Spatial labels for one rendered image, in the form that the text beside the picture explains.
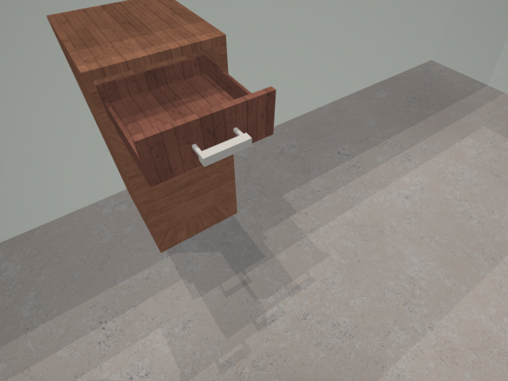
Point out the handle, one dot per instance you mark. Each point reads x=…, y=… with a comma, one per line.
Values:
x=224, y=149

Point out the drawer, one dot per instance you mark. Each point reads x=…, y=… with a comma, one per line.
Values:
x=160, y=113

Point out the cabinet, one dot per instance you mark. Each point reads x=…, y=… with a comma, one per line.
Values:
x=112, y=41

